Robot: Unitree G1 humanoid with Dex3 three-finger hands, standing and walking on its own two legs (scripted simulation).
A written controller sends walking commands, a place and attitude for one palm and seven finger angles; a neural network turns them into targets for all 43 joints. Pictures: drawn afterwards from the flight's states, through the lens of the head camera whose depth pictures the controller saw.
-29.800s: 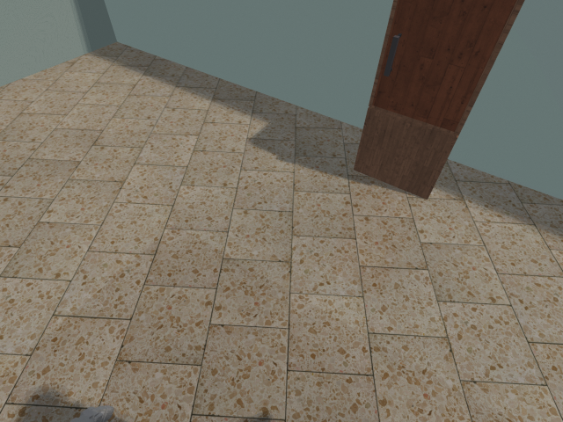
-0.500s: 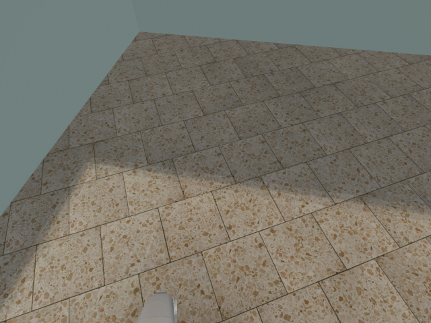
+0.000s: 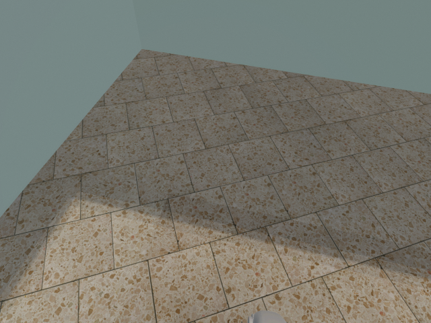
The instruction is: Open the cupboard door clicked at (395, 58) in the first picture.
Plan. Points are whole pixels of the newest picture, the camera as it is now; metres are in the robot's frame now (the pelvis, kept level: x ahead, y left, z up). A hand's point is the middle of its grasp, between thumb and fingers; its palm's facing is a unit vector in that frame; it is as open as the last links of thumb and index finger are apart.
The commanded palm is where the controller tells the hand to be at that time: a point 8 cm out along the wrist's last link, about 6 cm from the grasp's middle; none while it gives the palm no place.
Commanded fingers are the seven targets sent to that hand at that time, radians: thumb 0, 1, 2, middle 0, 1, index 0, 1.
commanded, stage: walk to a spot facing it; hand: left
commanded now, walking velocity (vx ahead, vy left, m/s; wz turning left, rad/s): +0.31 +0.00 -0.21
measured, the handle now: out of the picture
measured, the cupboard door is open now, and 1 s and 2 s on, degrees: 45 45 45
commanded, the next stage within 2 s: turn to face it in 0.08 s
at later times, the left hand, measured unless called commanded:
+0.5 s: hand (182, 242) +0.32 +0.11 -0.16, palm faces +0.09 -0.97 -0.20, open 7.1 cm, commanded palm none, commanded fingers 0.00 0.90 0.90 -0.20 -0.30 -0.20 -0.30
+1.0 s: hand (145, 258) +0.27 +0.19 -0.17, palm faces +0.36 -0.89 -0.27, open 7.4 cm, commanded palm none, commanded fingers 0.00 0.90 0.90 -0.20 -0.30 -0.20 -0.30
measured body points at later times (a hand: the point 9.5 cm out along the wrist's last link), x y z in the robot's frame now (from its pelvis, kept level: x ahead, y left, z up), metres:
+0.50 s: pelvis +0.21 -0.07 +0.00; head +0.26 -0.07 +0.45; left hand +0.31 +0.16 -0.14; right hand +0.21 -0.30 -0.16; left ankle +0.18 +0.08 -0.65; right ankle +0.24 -0.15 -0.74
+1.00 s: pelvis +0.27 -0.05 +0.00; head +0.34 -0.01 +0.45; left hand +0.25 +0.24 -0.15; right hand +0.44 -0.26 -0.14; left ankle +0.27 +0.06 -0.74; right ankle +0.30 -0.21 -0.66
